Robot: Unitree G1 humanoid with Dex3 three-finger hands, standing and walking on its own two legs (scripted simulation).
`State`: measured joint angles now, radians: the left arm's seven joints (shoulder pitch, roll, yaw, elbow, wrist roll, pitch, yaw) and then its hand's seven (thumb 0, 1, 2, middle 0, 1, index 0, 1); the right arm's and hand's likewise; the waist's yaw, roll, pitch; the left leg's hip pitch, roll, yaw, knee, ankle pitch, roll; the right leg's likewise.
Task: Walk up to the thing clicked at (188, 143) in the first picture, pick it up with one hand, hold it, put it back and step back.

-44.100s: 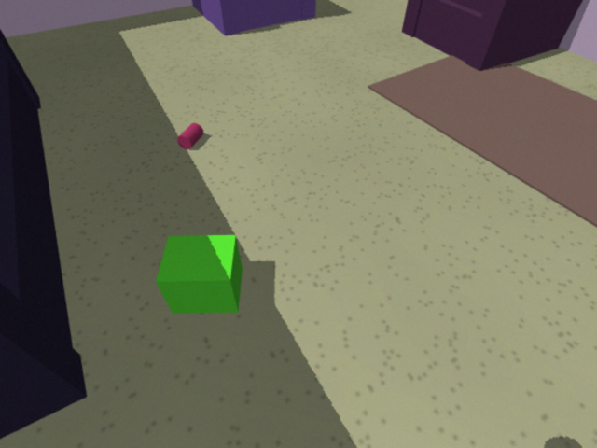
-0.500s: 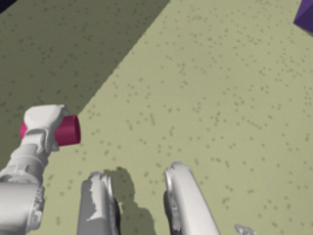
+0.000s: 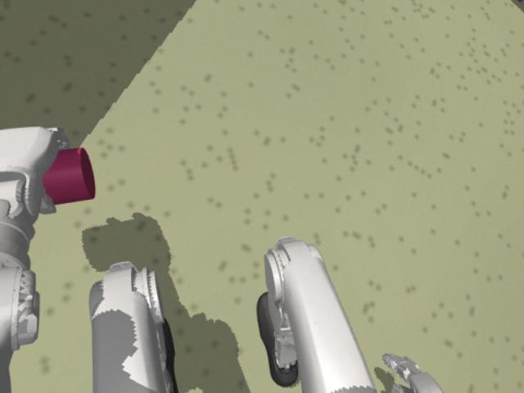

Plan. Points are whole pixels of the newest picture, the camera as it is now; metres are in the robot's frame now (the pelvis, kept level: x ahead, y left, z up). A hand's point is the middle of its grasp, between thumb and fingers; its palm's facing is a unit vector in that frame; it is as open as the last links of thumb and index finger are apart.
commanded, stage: crouch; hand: left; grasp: from above
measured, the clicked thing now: (41, 179) +0.47 +0.28 -0.20
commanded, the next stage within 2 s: lower in 0.50 s
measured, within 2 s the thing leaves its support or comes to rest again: neither
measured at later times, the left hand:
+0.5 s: hand (52, 177) +0.48 +0.28 -0.23, palm faces -0.47 -0.03 -0.88, open 10.9 cm
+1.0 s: hand (61, 181) +0.49 +0.28 -0.28, palm faces -0.48 -0.04 -0.87, open 10.9 cm
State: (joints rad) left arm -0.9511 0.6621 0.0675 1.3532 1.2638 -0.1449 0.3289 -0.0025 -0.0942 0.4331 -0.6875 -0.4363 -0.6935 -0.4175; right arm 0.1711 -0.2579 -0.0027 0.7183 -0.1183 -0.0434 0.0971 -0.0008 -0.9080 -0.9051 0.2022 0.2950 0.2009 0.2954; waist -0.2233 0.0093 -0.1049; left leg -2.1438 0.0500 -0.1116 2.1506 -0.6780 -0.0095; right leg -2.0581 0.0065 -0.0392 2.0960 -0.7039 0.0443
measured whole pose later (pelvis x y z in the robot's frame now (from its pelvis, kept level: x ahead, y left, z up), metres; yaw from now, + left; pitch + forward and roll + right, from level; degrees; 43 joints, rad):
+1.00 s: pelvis -0.01 +0.00 -0.08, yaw -4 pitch +34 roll -10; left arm -1.05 0.86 0.12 1.48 1.32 -0.22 0.37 0.00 -0.07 0.35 -0.72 -0.40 -0.72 -0.38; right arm 0.15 -0.28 0.13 0.69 -0.17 -0.04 0.15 0.00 -0.91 -0.90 0.20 0.30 0.20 0.30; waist -0.30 -0.05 0.05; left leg -2.36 0.03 -0.19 2.43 -0.68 -0.02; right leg -2.24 0.03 -0.08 2.34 -0.70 0.06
